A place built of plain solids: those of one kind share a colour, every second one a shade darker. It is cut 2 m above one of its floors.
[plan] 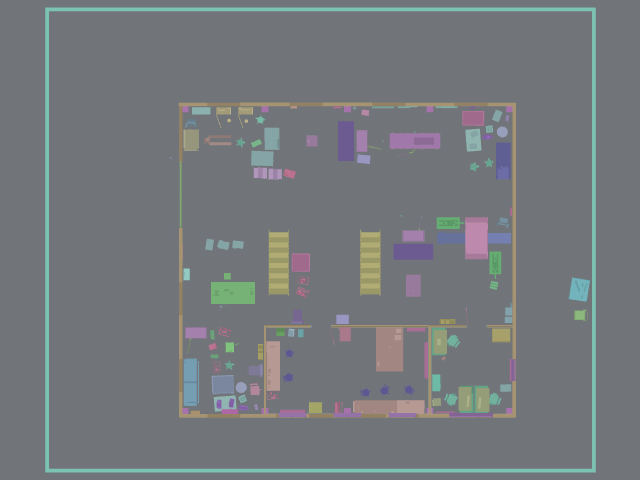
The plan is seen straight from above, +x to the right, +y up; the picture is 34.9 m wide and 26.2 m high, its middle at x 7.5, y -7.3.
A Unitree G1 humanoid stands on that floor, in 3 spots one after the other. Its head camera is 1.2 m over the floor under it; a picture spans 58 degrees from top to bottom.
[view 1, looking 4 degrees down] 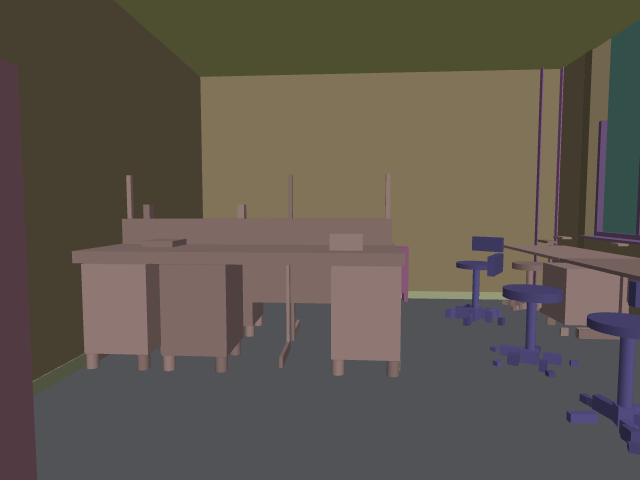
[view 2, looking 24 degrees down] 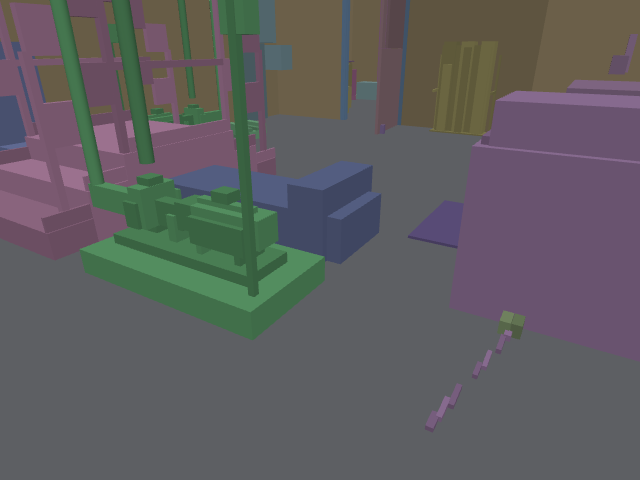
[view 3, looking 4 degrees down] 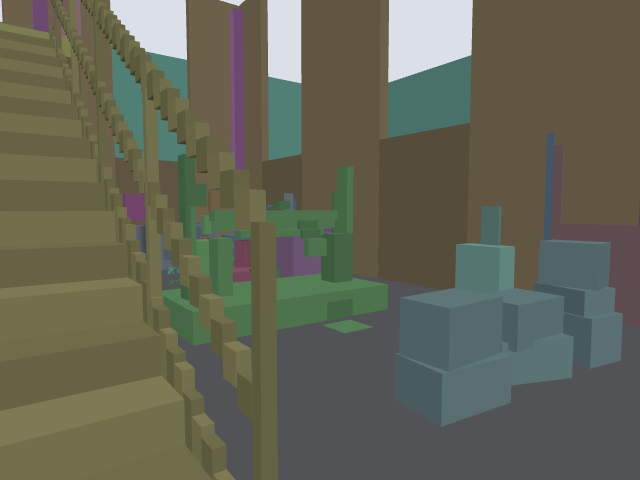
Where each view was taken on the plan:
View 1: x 7.55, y -14.10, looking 4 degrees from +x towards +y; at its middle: lab_bench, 3.67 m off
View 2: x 12.80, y -4.85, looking -59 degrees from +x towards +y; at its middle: floor_pipes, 2.57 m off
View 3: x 5.25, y -5.90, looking -126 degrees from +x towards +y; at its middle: load_frame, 4.94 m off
